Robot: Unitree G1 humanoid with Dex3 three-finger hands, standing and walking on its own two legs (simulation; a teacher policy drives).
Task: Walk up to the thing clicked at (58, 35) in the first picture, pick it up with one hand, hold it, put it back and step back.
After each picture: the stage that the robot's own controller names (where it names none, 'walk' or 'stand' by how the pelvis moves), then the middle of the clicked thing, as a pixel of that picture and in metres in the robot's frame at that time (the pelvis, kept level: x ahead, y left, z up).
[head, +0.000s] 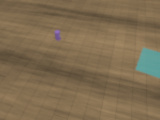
stand; (57, 35) +1.58 +0.37 -0.72
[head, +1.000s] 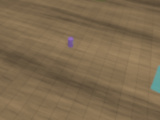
walk; (70, 42) +1.48 +0.15 -0.70
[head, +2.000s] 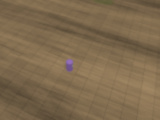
walk; (69, 65) +0.99 +0.16 -0.70
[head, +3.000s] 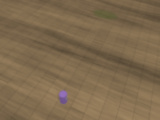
walk; (63, 97) +0.66 +0.17 -0.70
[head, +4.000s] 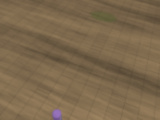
stand; (57, 116) +0.47 +0.19 -0.70
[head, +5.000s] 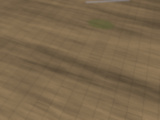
stand; out of the picture +0.41 +0.20 -0.71
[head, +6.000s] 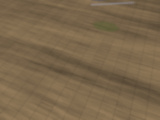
stand; out of the picture +0.43 +0.19 -0.73
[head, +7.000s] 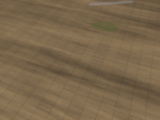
stand; out of the picture +0.41 +0.21 -0.73
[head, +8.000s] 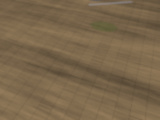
stand; out of the picture +0.40 +0.21 -0.73
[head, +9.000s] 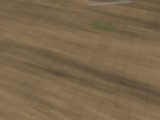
stand; out of the picture +0.39 +0.21 -0.73
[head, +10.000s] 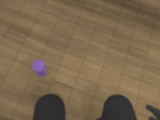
go down; (40, 68) +0.46 +0.22 -0.42
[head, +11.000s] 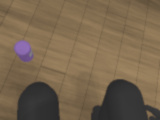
go down; (24, 52) +0.48 +0.25 -0.31
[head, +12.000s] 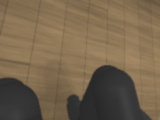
close in; out of the picture +0.46 +0.29 -0.24
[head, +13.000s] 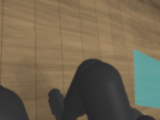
close; out of the picture +0.46 +0.31 -0.23
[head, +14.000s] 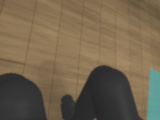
lift; out of the picture +0.42 +0.28 -0.20
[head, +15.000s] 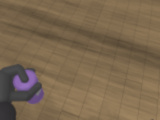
lift; (30, 87) +0.33 +0.19 -0.02
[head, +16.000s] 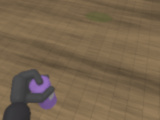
hold; (44, 93) +0.33 +0.16 +0.00
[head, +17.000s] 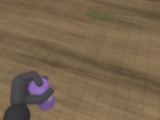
hold; (43, 94) +0.33 +0.17 -0.01
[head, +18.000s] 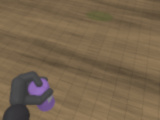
crouch; (42, 95) +0.32 +0.17 -0.02
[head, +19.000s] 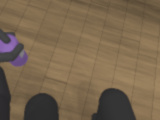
crouch; (13, 51) +0.46 +0.23 -0.11
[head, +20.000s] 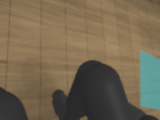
lower; out of the picture +0.44 +0.31 -0.23
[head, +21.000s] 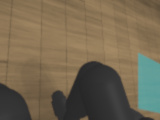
lower; out of the picture +0.43 +0.31 -0.23
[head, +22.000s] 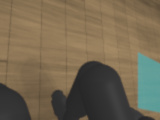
lower; out of the picture +0.43 +0.31 -0.24
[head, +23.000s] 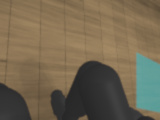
lower; out of the picture +0.43 +0.31 -0.24
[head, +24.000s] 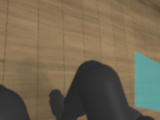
loosen; out of the picture +0.44 +0.31 -0.23
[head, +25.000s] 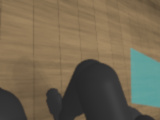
withdraw; out of the picture +0.43 +0.31 -0.23
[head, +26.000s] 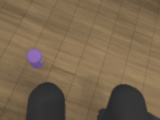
walk; (35, 59) +0.46 +0.24 -0.33
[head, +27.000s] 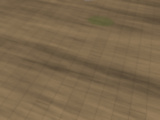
stand; out of the picture +0.38 +0.20 -0.66
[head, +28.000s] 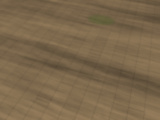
stand; out of the picture +0.40 +0.22 -0.67
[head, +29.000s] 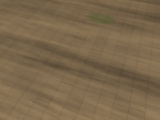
stand; out of the picture +0.39 +0.21 -0.67
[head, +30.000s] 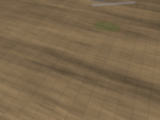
stand; out of the picture +0.40 +0.20 -0.72
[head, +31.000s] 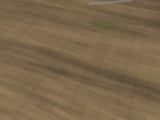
stand; out of the picture +0.38 +0.21 -0.73
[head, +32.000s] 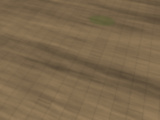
walk; out of the picture +0.38 +0.22 -0.72
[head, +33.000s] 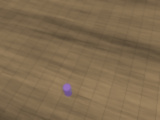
walk; (67, 90) +0.62 +0.18 -0.70
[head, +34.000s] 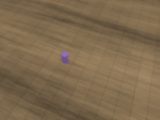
walk; (65, 57) +1.01 +0.16 -0.70
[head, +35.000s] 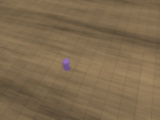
stand; (66, 64) +1.01 +0.22 -0.70
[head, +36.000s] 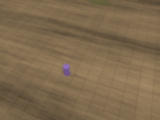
stand; (66, 70) +0.99 +0.21 -0.72
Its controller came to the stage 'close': yes
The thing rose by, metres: 0.70
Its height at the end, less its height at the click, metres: +0.00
